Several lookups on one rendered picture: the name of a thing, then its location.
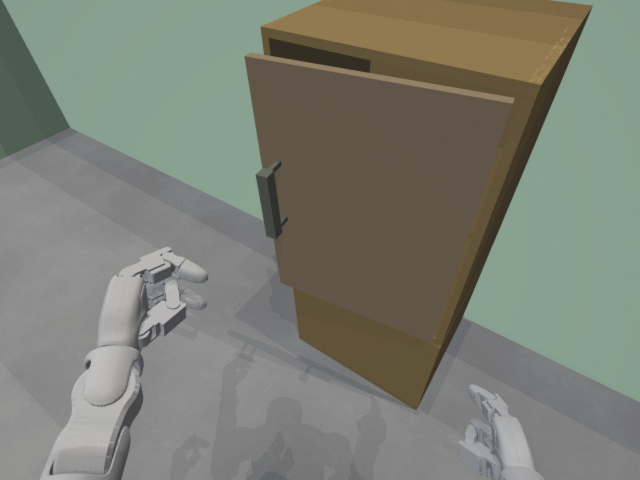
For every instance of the handle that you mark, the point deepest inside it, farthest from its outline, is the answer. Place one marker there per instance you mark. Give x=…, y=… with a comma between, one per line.
x=269, y=201

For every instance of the cupboard door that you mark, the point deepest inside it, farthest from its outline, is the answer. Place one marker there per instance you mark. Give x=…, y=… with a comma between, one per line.
x=380, y=179

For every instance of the right robot hand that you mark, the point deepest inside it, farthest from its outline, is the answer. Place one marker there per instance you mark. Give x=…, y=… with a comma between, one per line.
x=501, y=446

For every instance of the left robot hand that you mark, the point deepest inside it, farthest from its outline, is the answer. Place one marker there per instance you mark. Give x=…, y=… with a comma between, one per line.
x=128, y=300

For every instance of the robot left forearm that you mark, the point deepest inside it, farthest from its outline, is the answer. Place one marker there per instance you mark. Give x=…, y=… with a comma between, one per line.
x=106, y=398

